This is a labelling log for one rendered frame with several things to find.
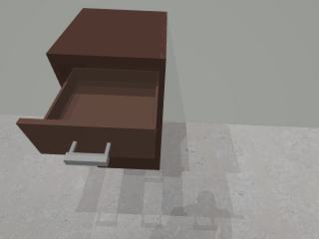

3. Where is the cabinet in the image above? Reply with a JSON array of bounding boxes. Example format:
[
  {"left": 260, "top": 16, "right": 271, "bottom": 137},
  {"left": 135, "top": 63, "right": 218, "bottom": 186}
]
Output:
[{"left": 46, "top": 8, "right": 167, "bottom": 170}]

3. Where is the drawer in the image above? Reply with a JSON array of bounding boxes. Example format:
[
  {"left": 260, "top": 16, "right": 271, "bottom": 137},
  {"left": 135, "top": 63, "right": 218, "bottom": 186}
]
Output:
[{"left": 16, "top": 67, "right": 160, "bottom": 159}]

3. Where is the handle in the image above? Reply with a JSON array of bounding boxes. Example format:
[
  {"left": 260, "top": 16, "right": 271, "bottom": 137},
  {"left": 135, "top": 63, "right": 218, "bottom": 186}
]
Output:
[{"left": 63, "top": 141, "right": 111, "bottom": 166}]

